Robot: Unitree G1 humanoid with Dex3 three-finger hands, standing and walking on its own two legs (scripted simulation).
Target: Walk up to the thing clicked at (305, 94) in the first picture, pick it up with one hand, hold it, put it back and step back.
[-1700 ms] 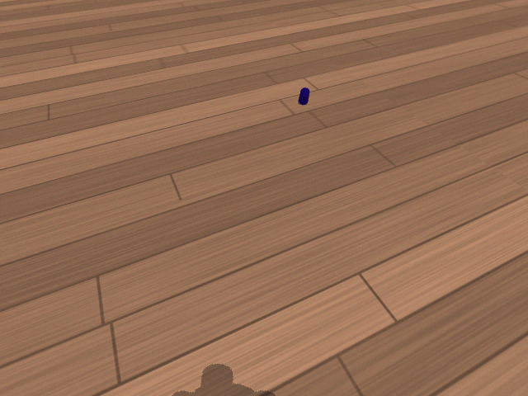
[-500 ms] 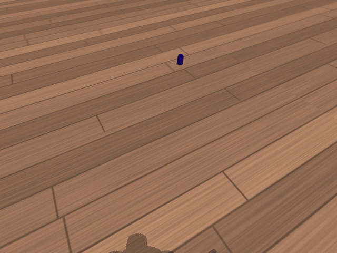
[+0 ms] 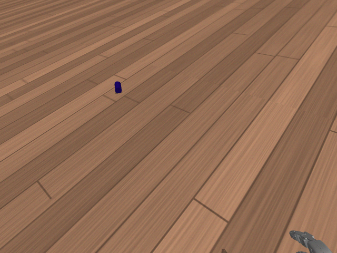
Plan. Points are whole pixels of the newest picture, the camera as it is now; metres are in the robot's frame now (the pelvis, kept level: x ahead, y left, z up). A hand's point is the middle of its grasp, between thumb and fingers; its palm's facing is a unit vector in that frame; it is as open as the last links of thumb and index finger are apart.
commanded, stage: walk up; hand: left
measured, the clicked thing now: (118, 87) +1.98 +0.84 -0.73
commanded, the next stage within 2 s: none
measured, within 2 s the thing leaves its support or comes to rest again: neither
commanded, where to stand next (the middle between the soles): +1.62 +1.10 m, yaw -68 degrees
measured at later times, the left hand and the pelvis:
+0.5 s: hand (88, 146) +0.56 +0.41 -0.10, palm faces -0.36 -0.78 -0.51, open 7.4 cm; pelvis +0.35 +0.15 +0.01, yaw -18 degrees
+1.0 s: hand (96, 105) +0.86 +0.49 -0.13, palm faces -0.43 -0.72 -0.54, open 7.4 cm; pelvis +0.67 +0.25 -0.01, yaw -30 degrees
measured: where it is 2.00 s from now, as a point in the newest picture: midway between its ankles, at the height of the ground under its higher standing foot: (139, 144)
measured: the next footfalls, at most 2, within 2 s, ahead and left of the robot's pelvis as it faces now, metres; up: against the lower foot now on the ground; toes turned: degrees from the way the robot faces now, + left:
left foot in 0.26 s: +0.42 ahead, +0.18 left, +0.00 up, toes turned -9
right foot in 0.70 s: +0.59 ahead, +0.02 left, +0.00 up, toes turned -36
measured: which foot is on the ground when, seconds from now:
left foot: up 0.00-0.24, down 0.26-0.70, up 0.72-1.00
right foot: down 0.00-0.28, up 0.30-0.68, down 0.70-1.00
